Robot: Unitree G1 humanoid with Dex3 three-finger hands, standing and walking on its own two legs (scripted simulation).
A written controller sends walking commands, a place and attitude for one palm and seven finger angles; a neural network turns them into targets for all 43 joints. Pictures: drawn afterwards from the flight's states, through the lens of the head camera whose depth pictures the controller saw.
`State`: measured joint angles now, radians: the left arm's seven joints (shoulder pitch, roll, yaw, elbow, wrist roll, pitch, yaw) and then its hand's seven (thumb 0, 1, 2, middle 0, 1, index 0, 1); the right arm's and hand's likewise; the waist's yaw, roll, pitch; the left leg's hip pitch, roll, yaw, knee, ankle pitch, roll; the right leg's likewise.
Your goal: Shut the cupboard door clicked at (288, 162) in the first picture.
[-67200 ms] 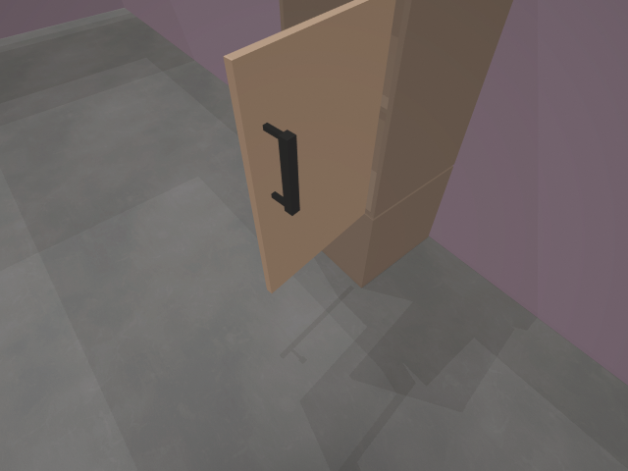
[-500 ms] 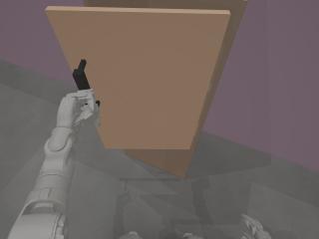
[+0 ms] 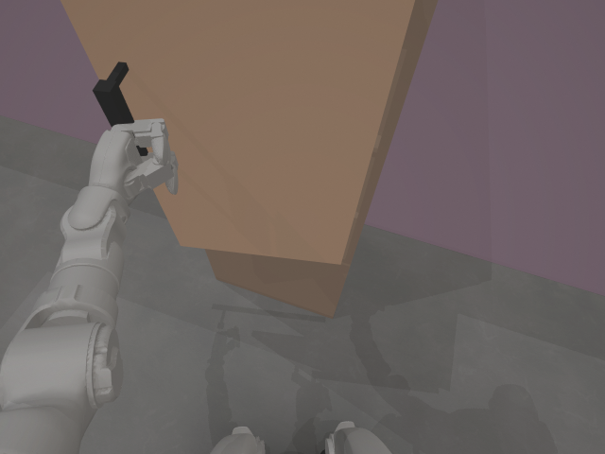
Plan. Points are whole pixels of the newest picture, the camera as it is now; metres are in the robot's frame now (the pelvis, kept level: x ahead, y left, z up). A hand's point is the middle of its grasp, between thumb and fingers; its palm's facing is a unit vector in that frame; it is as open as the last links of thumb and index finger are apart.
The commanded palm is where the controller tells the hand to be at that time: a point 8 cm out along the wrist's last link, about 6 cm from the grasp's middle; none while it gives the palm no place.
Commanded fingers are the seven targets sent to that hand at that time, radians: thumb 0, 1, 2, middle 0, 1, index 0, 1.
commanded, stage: push the door shut along its arc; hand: left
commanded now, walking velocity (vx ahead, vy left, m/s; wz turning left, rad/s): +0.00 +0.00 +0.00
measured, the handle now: (135, 128) +0.54 +0.21 +0.09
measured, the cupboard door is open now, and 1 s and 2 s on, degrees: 12 0 0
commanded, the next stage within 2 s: pull the fist back off the door in 1.14 s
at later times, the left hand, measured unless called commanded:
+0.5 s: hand (203, 134) +0.52 +0.11 +0.10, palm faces -0.30 -0.96 +0.00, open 3.1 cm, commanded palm +0.52 +0.17 +0.10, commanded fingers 0.00 0.90 0.90 -1.30 -1.50 -1.30 -1.50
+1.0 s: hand (217, 114) +0.56 +0.09 +0.11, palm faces -0.38 -0.93 -0.02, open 3.2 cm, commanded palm +0.57 +0.12 +0.10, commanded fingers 0.00 0.90 0.90 -1.30 -1.50 -1.30 -1.50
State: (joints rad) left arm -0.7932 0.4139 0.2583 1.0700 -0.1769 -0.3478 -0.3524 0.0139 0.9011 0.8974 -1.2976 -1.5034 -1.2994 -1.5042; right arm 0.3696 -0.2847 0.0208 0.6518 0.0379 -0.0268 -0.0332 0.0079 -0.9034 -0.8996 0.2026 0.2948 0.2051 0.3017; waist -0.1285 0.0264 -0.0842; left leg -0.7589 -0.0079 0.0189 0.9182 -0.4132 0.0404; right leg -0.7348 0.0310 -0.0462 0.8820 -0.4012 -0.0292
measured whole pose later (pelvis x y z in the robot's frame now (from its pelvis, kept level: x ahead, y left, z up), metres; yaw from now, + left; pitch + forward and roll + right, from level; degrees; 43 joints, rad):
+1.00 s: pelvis +0.00 +0.00 -0.03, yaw -1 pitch +24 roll -3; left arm -1.29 0.60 0.23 1.36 -0.09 -0.24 -0.48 0.01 0.93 0.97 -1.29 -1.50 -1.29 -1.50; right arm 0.41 -0.29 0.04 0.69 0.00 -0.05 -0.03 0.00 -0.90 -0.90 0.20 0.29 0.21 0.30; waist -0.25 0.05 -0.08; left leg -1.03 0.02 -0.01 1.07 -0.45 0.03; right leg -0.99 0.05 -0.08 0.99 -0.43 -0.04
